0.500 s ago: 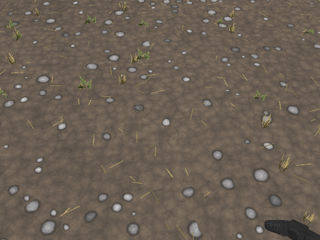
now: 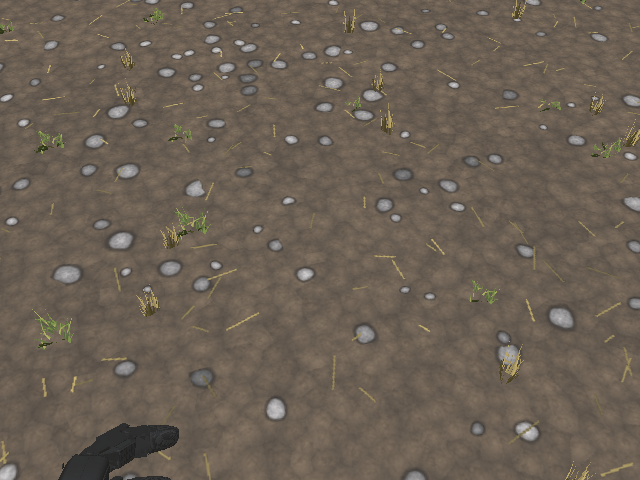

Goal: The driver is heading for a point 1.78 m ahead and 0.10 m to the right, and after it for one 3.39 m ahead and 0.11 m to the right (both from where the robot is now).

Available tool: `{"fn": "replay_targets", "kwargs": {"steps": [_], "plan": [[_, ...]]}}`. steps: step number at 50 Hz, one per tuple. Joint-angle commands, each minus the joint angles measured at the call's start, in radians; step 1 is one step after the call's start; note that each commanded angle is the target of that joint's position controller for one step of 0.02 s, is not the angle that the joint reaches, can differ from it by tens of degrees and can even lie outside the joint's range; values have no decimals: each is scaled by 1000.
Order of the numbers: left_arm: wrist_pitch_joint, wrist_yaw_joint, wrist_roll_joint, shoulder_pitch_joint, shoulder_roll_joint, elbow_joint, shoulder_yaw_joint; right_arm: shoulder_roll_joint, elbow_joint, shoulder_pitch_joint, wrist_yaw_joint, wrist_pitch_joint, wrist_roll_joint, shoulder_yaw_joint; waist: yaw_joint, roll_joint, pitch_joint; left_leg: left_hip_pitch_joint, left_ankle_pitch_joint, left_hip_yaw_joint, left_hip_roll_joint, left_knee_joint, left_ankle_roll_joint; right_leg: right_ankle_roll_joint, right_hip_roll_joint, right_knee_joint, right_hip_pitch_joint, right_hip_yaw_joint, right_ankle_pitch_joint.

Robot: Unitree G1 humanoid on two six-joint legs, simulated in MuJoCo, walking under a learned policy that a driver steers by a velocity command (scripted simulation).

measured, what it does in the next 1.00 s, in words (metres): walks ahead: right foot, then left foot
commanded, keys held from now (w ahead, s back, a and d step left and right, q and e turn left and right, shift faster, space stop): shift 1.00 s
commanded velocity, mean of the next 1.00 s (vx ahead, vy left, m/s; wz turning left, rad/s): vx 0.19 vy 0.00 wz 0.00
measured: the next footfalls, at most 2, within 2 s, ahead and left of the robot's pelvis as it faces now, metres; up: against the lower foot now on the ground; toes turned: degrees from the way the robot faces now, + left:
right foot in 0.10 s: +0.36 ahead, -0.11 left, +0.00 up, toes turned -1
left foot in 0.50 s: +0.39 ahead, +0.13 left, +0.00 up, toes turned +0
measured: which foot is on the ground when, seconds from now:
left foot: down 0.00-0.10, up 0.12-0.48, down 0.50-1.00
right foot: up 0.00-0.08, down 0.10-1.00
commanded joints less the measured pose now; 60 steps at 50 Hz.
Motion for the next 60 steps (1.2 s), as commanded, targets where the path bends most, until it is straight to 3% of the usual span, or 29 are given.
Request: {"fn": "replay_targets", "kwargs": {"steps": [1,2,3,4,5,6,7,8,9,10,11,12,13,15,17,19,21,24,25,26,27,28,29,33,39,47,60], "plan": [[-34,-30,4,-150,60,-112,18,-185,-15,62,-19,21,-2,-36,27,88,138,-145,723,-50,232,16,86,-20,114,-136,182,-75,33],[-34,-31,6,-97,91,-104,32,-203,-15,59,-23,30,-9,-41,62,126,80,-72,896,-60,245,92,69,-32,151,-129,237,-82,-18],[-32,-26,3,15,132,-76,51,-223,-20,37,-26,39,-22,-47,127,165,-1,-17,1070,-65,247,218,50,-51,186,-107,335,-84,-71],[-27,-17,-2,203,164,-23,66,-245,-31,-26,-26,52,-31,-52,243,193,-97,-42,1160,-41,232,436,16,-76,175,-119,524,-68,-26],[-15,-2,19,383,213,26,73,-217,-61,-65,-27,54,-40,-44,315,159,-230,-215,952,-30,189,723,-24,-107,38,-51,817,36,221],[-12,-1,76,432,294,53,71,-3,-57,153,-10,43,-54,3,165,-258,-440,-619,-191,-68,-24,1242,-94,-302,-291,98,1263,438,742],[-11,-13,61,488,226,62,63,-69,5,278,1,23,-4,6,206,-204,-703,-723,-346,-304,-63,1453,-95,-414,-359,28,1435,699,679],[1,-13,35,416,205,58,69,-131,-29,144,2,23,34,-12,214,-149,-626,-796,-274,-270,17,1445,-90,-382,-313,-54,1320,604,402],[8,-3,13,295,148,47,55,-175,-88,-34,-9,26,23,-19,202,-16,-430,-804,-189,-191,85,1305,-85,-309,-239,-116,1082,457,294],[9,8,14,206,103,44,35,-186,-111,-147,-21,38,13,-30,165,63,-248,-781,-155,-148,112,1224,-92,-270,-190,-173,824,361,288],[4,12,37,176,85,52,26,-177,-119,-151,-27,56,1,-35,119,65,-182,-691,-132,-142,141,1169,-93,-258,-162,-210,644,297,346],[3,9,51,164,83,64,25,-146,-116,-119,-28,71,-6,-34,87,35,-158,-619,-117,-140,154,1105,-92,-256,-141,-244,546,250,361],[-1,5,55,150,85,75,24,-106,-114,-91,-31,80,-8,-27,59,9,-139,-566,-115,-136,167,1018,-93,-254,-125,-270,468,192,380],[-5,5,57,123,108,93,31,-67,-118,-98,-42,87,-11,-16,33,-16,-137,-500,-68,-106,169,816,-96,-245,-102,-293,386,112,435],[7,15,50,120,132,104,39,-75,-115,-129,-43,94,-16,-16,40,-40,-181,-441,96,-88,161,680,-94,-228,-90,-302,394,71,376],[23,20,40,130,140,119,42,-105,-116,-178,-40,107,-13,-25,57,-45,-182,-413,204,-85,155,608,-94,-207,-85,-324,394,64,147],[38,24,37,134,138,134,39,-125,-127,-240,-40,118,-16,-34,73,-47,-135,-402,233,-86,153,538,-83,-184,-82,-345,369,82,-146],[57,31,24,147,97,153,23,-134,-131,-278,-41,116,-35,-43,73,-40,-71,-345,251,-67,140,353,-50,-109,-31,-302,347,99,-511],[62,34,27,187,70,167,13,-157,-140,-285,-44,113,-42,-46,84,-1,-50,-331,314,-120,191,278,-29,-58,7,-261,344,91,-606],[63,37,37,256,70,178,16,-219,-154,-309,-49,113,-39,-57,144,102,-29,-345,367,-184,257,258,3,-14,85,-180,329,44,-673],[69,45,32,311,42,187,12,-209,-139,-341,-47,113,-33,-57,191,229,-42,-452,137,-201,260,211,33,8,119,-170,418,-13,-619],[81,55,34,266,69,191,15,-147,-139,-359,-39,109,-31,-48,164,199,-9,-541,-23,-186,212,173,10,21,112,-160,494,-17,-555],[92,60,30,234,88,189,21,-121,-131,-362,-34,103,-35,-41,154,170,9,-567,-51,-164,187,169,-17,19,102,-159,512,-14,-526],[99,65,29,224,90,210,24,-131,-99,-332,-35,80,-22,-43,134,97,-32,-462,188,-121,156,242,-34,11,77,-165,516,10,-465],[99,67,18,203,83,245,28,-122,-58,-311,-38,83,-16,-45,115,48,-68,-385,371,-97,143,300,-15,19,73,-142,538,7,-360],[114,79,15,215,82,291,32,-108,-11,-313,-41,98,-14,-48,115,34,-41,-379,379,-76,124,303,-14,23,70,-137,553,7,-338],[115,86,15,230,66,338,30,-93,56,-318,-48,114,-14,-49,111,35,4,-378,283,-60,107,274,-27,25,69,-170,543,8,-402]]}}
